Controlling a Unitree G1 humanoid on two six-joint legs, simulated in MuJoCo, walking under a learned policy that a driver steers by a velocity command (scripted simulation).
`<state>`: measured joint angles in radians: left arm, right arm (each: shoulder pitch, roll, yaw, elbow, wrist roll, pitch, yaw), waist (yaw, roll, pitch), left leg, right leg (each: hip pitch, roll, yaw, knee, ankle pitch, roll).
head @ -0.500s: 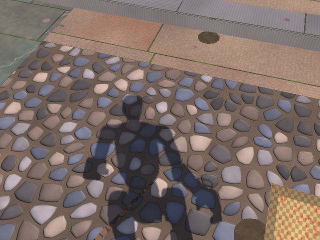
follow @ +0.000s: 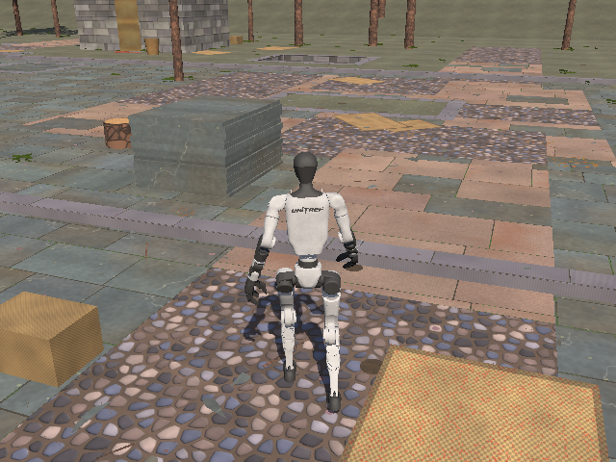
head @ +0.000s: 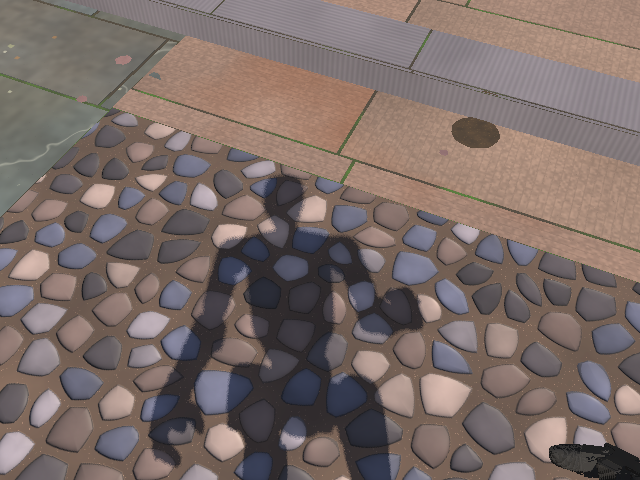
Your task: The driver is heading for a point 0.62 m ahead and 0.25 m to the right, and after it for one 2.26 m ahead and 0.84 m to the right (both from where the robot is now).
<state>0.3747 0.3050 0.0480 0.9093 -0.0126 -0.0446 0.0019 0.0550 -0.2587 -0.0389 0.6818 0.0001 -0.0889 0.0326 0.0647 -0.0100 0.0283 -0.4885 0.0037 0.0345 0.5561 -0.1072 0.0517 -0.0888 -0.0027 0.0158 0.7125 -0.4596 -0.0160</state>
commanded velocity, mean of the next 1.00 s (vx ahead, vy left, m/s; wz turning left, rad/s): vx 0.50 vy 0.00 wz -0.48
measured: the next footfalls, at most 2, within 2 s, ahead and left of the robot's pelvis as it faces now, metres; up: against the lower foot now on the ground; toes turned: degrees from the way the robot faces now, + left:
right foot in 0.50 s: +0.41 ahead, -0.16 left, +0.00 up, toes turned -17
left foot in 0.96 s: +0.75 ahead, -0.07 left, +0.00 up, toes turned -34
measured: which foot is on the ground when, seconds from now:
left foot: down 0.00-0.50, up 0.52-0.94, down 0.96-1.00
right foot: up 0.00-0.48, down 0.50-0.96, up 0.98-1.00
